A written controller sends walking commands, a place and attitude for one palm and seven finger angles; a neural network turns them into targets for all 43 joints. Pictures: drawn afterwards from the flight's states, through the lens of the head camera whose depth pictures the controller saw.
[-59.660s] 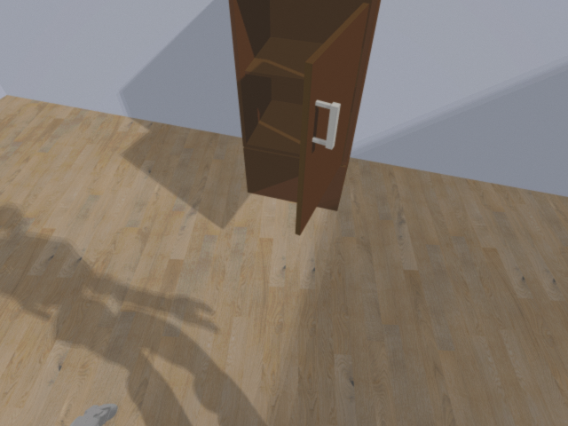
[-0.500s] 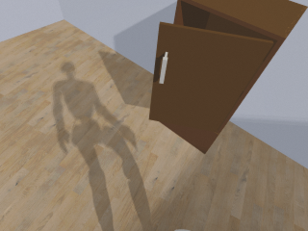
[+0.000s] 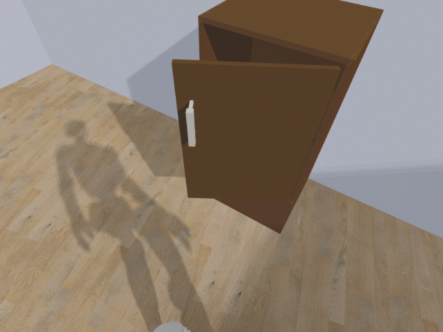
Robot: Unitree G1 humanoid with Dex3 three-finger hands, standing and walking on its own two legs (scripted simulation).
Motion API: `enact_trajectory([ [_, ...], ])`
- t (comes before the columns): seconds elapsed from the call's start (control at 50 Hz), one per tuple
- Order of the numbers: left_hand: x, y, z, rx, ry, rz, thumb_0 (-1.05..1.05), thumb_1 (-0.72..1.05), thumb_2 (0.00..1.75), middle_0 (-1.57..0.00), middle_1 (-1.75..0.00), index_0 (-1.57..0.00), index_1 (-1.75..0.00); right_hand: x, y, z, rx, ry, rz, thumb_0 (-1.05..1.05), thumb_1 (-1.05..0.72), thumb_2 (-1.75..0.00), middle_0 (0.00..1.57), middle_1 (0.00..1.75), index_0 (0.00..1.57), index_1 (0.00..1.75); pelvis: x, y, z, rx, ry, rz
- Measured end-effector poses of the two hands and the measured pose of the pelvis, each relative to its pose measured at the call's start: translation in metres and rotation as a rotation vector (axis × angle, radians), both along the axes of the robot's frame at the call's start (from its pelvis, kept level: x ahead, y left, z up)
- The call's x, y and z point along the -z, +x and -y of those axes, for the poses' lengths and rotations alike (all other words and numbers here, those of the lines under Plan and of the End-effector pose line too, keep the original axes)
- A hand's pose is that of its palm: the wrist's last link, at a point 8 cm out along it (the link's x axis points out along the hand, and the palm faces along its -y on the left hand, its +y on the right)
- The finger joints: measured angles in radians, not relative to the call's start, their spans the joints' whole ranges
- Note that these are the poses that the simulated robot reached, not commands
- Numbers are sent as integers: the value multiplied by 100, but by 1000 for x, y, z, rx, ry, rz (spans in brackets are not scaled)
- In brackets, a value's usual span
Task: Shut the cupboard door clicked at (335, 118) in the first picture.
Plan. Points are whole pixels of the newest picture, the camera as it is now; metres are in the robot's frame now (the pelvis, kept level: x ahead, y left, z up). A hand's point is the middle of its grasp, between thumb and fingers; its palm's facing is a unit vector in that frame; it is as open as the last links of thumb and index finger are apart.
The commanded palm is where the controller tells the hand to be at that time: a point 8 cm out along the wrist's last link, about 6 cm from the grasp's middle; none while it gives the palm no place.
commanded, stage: take the last steps up to it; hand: left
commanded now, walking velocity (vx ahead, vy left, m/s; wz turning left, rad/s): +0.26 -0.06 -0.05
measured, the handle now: (191, 123) +0.65 +0.11 -0.03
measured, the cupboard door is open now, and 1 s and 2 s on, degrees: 30 30 30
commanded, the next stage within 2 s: come to a stop and stand still in 0.30 s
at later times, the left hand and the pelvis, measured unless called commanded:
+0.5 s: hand (153, 286) +0.24 +0.16 -0.16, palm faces -0.06 -0.98 -0.21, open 7.4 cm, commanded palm none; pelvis +0.15 -0.02 +0.00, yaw -3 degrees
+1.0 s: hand (137, 306) +0.21 +0.19 -0.18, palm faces +0.06 -0.98 -0.21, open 7.4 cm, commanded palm none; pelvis +0.14 +0.00 -0.01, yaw -1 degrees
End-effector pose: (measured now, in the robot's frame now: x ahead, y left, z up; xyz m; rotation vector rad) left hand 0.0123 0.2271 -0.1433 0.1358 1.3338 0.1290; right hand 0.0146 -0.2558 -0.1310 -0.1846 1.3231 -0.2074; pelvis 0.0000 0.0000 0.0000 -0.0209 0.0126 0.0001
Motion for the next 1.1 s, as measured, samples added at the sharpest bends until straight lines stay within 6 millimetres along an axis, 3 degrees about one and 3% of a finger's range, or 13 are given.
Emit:
enact_trajectory([
  [0.12, 29, 10, -6, -36, -55, -103, 1, 91, 90, -20, -30, -20, -30, 5, 69, -21, -46, -24, 76, 1, -90, -90, 20, 30, 19, 30, 16, 45, -15, 3, -13, 11],
  [0.18, 32, 30, -12, -11, -55, -131, 1, 91, 90, -20, -30, -20, -30, 4, 86, -32, -35, -25, 104, 1, -90, -90, 20, 30, 20, 30, 17, 63, -19, 33, 3, 20],
  [0.3, 9, 109, -20, 25, -25, -28, 1, 91, 90, -20, -30, -20, -30, -4, 82, -47, 10, 14, 24, 1, -90, -90, 21, 30, 20, 30, -1, 94, -16, 43, 3, 19],
  [0.38, -4, 162, -14, 47, 0, 51, 1, 91, 90, -19, -30, -19, -30, -2, 76, -48, 46, 55, -52, 1, -90, -90, 21, 30, 20, 30, -7, 116, -7, 49, 6, 18],
  [0.5, -10, 227, 16, 97, 34, 111, 1, 91, 90, -19, -30, -19, -30, 14, 80, -30, 108, 106, -133, 1, -90, -90, 21, 30, 20, 30, 0, 150, 21, 57, 29, 26],
  [0.58, -4, 251, 42, 115, 51, 129, 1, 91, 90, -19, -30, -19, -30, 32, 98, -7, 133, 121, -161, 1, -90, -90, 21, 30, 20, 30, 11, 168, 39, 60, 33, 22],
  [0.64, -7, 256, 57, 115, 40, 121, 0, 91, 90, -20, -30, -20, -30, 31, 119, 7, 121, 104, -147, 1, -90, -90, 21, 30, 20, 30, 8, 171, 42, 46, 30, 18],
  [0.72, -11, 257, 57, 68, 44, 147, 0, 93, 90, -20, -30, -20, -30, 23, 152, 22, 70, 69, -100, 1, -90, -90, 20, 30, 19, 30, 2, 169, 44, 34, 42, 13],
  [0.8, -10, 245, 45, 43, 48, 145, 0, 92, 90, -20, -30, -20, -30, 13, 184, 29, 20, 29, -20, 1, -91, -90, 20, 30, 19, 30, 1, 161, 37, 28, 41, 8],
  [0.88, -3, 224, 22, 22, 50, 127, 0, 91, 90, -20, -30, -20, -30, 3, 205, 23, -18, -5, 74, 1, -91, -90, 20, 30, 19, 30, 3, 152, 25, 24, 32, 8],
  [0.96, 12, 199, -5, -14, 41, 90, 0, 91, 90, -20, -30, -20, -30, -1, 204, 5, -47, -31, 125, 1, -91, -90, 20, 30, 19, 30, 11, 144, 8, 16, 15, 20],
  [1.1, 3, 150, -27, -51, 55, -13, 1, 91, 90, -20, -30, -20, -30, -5, 181, -28, -75, 3, 76, 1, -90, -90, 20, 30, 20, 30, -1, 137, -2, 27, 20, 23],
])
